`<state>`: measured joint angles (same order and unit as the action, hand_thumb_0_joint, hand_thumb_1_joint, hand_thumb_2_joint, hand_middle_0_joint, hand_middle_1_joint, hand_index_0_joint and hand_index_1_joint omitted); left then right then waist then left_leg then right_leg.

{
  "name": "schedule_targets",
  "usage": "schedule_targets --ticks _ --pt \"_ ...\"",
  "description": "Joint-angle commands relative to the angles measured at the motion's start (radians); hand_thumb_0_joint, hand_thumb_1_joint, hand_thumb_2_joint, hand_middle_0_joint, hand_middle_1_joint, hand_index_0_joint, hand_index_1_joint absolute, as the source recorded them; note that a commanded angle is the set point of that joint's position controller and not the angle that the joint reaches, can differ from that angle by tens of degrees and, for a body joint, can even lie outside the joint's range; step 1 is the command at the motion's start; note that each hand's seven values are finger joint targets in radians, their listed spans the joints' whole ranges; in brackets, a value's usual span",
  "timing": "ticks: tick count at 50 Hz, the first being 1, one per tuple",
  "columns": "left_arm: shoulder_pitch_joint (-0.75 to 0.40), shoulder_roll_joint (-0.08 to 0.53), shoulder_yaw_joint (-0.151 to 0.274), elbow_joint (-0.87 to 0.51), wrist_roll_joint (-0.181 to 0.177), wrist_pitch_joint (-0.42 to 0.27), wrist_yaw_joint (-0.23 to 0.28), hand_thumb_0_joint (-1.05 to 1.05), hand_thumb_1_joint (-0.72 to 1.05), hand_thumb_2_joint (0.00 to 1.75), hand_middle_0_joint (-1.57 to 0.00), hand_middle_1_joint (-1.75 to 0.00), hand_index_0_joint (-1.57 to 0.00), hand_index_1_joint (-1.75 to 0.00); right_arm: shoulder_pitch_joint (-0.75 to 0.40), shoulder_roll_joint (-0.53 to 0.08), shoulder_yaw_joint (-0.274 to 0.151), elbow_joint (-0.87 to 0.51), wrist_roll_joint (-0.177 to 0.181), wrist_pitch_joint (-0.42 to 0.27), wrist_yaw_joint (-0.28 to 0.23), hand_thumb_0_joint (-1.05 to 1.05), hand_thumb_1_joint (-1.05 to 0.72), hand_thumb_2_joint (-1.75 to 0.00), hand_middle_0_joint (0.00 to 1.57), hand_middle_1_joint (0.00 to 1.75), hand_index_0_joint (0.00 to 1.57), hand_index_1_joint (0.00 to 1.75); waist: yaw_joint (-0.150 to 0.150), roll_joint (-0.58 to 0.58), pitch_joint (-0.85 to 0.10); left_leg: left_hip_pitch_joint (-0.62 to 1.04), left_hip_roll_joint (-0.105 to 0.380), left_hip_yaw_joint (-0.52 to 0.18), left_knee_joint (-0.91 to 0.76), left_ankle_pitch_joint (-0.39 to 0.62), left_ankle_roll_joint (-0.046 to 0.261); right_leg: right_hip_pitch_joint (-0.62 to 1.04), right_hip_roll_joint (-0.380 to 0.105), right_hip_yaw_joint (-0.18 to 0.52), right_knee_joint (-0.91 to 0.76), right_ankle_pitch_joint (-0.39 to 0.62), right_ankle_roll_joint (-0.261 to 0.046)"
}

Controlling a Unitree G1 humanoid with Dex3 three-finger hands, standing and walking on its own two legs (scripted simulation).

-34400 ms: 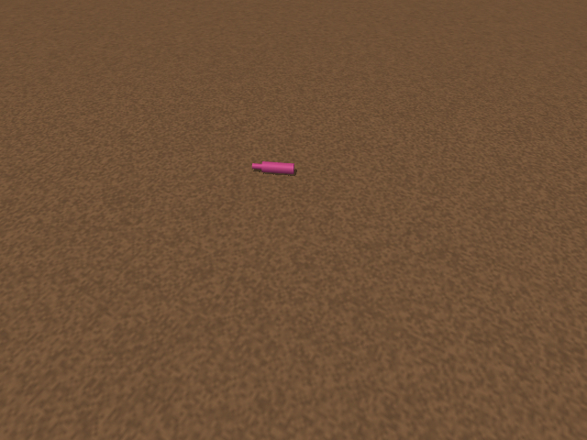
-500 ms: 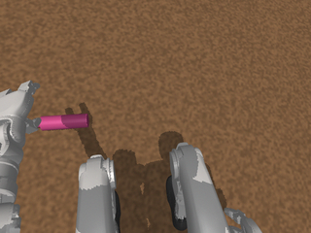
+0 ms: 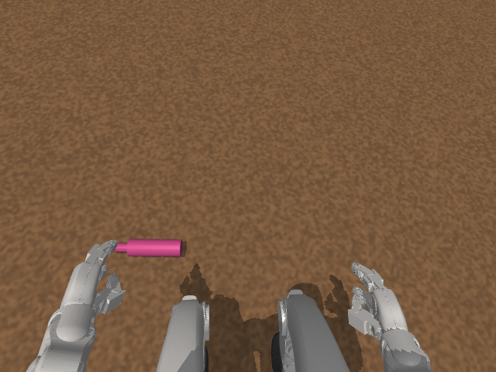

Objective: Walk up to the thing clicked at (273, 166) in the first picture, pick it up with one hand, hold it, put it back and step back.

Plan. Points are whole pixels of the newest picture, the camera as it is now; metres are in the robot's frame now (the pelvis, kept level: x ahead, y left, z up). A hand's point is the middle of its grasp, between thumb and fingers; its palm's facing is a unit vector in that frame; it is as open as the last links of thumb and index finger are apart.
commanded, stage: home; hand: left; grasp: from above
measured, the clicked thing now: (147, 247) +0.48 +0.29 -0.56
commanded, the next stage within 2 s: none
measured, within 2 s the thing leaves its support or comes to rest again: neither
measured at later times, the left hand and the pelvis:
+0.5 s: hand (88, 313) +0.22 +0.18 +0.08, palm faces +0.09 -0.98 -0.20, open 7.4 cm; pelvis +0.06 +0.00 +0.12, yaw +2 degrees
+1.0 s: hand (83, 319) +0.21 +0.19 +0.08, palm faces +0.08 -0.98 -0.20, open 7.4 cm; pelvis +0.06 +0.00 +0.12, yaw +2 degrees
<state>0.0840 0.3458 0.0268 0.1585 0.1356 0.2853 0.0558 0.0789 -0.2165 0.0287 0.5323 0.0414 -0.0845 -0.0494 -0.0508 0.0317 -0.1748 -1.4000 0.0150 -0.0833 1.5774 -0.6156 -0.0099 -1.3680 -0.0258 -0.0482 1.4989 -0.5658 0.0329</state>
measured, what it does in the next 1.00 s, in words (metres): rises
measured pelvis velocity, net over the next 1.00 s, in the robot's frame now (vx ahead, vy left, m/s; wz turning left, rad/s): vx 0.06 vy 0.00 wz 0.03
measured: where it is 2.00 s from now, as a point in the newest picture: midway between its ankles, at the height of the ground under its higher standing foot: outside the picture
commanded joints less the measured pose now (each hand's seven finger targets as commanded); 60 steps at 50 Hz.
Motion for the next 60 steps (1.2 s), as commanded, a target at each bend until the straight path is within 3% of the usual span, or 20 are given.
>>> schedule_targets --ticks 1,3,7,14,21,26,28,31,41,53,60 --pt "-0.017 0.110 0.089 -0.258 -0.075 0.010 0.040 0.00 0.90 0.90 -0.20 -0.30 -0.20 -0.30 0.072 -0.139 -0.053 -0.122 0.005 -0.069 -0.049 0.00 -0.90 -0.90 0.20 0.30 0.20 0.30 -0.032 0.057 -0.362 0.415 -0.008 0.003 -0.374 0.099 0.028 0.368 0.029 0.021 -0.338 0.104 -0.048" --pt "0.035 0.087 0.090 -0.286 -0.102 0.033 0.040 0.00 0.90 0.90 -0.20 -0.30 -0.20 -0.30 0.092 -0.133 -0.047 -0.122 0.003 -0.081 -0.069 0.00 -0.90 -0.90 0.20 0.30 0.20 0.30 -0.029 0.076 -0.351 0.484 -0.005 0.000 -0.417 0.180 0.022 0.422 0.030 0.014 -0.372 0.170 -0.047" --pt "0.139 0.034 0.093 -0.329 -0.159 0.078 0.040 0.00 0.90 0.90 -0.20 -0.30 -0.20 -0.30 0.120 -0.121 -0.030 -0.130 0.000 -0.105 -0.105 0.00 -0.90 -0.90 0.20 0.30 0.20 0.30 -0.020 0.066 -0.282 0.576 -0.004 -0.005 -0.519 0.226 0.017 0.530 0.034 0.005 -0.464 0.210 -0.044" --pt "0.346 -0.020 0.083 -0.448 -0.210 0.133 0.024 0.00 0.90 0.90 -0.20 -0.30 -0.20 -0.30 0.163 -0.104 -0.025 -0.164 -0.009 -0.143 -0.144 0.00 -0.90 -0.90 0.20 0.30 0.20 0.30 0.001 0.051 -0.199 0.708 -0.014 0.030 -0.634 0.364 0.017 0.716 0.044 -0.017 -0.614 0.328 -0.038" --pt "0.411 -0.036 0.062 -0.496 -0.196 0.142 -0.005 0.00 0.90 0.90 -0.20 -0.30 -0.20 -0.30 0.159 -0.110 -0.034 -0.180 -0.020 -0.173 -0.150 0.00 -0.90 -0.90 0.20 0.30 0.20 0.30 0.005 0.018 -0.068 0.752 -0.007 0.019 -0.727 0.315 0.017 0.734 0.051 -0.040 -0.681 0.268 -0.035" --pt "0.402 -0.033 0.061 -0.493 -0.193 0.137 -0.026 0.00 0.90 0.90 -0.20 -0.30 -0.20 -0.30 0.162 -0.121 -0.046 -0.173 -0.029 -0.194 -0.148 0.00 -0.90 -0.90 0.20 0.30 0.20 0.30 -0.009 -0.004 -0.061 0.776 -0.016 0.041 -0.720 0.359 0.021 0.757 0.049 -0.037 -0.696 0.306 -0.031" --pt "0.386 -0.028 0.066 -0.477 -0.188 0.131 -0.030 0.00 0.90 0.90 -0.20 -0.30 -0.20 -0.30 0.154 -0.122 -0.046 -0.170 -0.032 -0.198 -0.148 0.00 -0.90 -0.90 0.20 0.30 0.20 0.30 -0.003 -0.009 -0.034 0.768 -0.019 0.048 -0.721 0.325 0.023 0.750 0.043 -0.031 -0.707 0.280 -0.027" --pt "0.393 -0.024 0.069 -0.501 -0.183 0.122 -0.033 0.00 0.90 0.90 -0.20 -0.30 -0.20 -0.30 0.154 -0.123 -0.050 -0.163 -0.035 -0.207 -0.146 0.00 -0.90 -0.90 0.20 0.30 0.20 0.30 0.004 0.018 -0.085 0.796 -0.020 0.046 -0.720 0.358 0.018 0.770 0.042 -0.030 -0.695 0.307 -0.030" --pt "0.394 -0.019 0.062 -0.494 -0.175 0.119 -0.024 0.00 0.90 0.90 -0.20 -0.30 -0.20 -0.30 0.137 -0.123 -0.046 -0.152 -0.038 -0.207 -0.143 0.00 -0.90 -0.90 0.20 0.30 0.20 0.30 0.011 0.028 -0.087 0.806 -0.019 0.045 -0.725 0.379 0.017 0.797 0.043 -0.030 -0.696 0.330 -0.030" --pt "0.388 -0.026 0.054 -0.478 -0.182 0.122 -0.027 0.00 0.90 0.90 -0.20 -0.30 -0.20 -0.30 0.132 -0.125 -0.043 -0.149 -0.037 -0.207 -0.139 0.00 -0.90 -0.90 0.20 0.30 0.20 0.30 0.017 0.039 -0.049 0.790 -0.006 0.018 -0.762 0.308 0.010 0.770 0.049 -0.042 -0.692 0.257 -0.034" --pt "0.400 -0.029 0.055 -0.462 -0.182 0.123 -0.030 0.00 0.90 0.90 -0.20 -0.30 -0.20 -0.30 0.140 -0.130 -0.048 -0.146 -0.036 -0.209 -0.139 0.00 -0.90 -0.90 0.20 0.30 0.20 0.30 0.019 0.040 -0.059 0.797 -0.001 0.013 -0.763 0.321 0.006 0.767 0.050 -0.040 -0.682 0.259 -0.036"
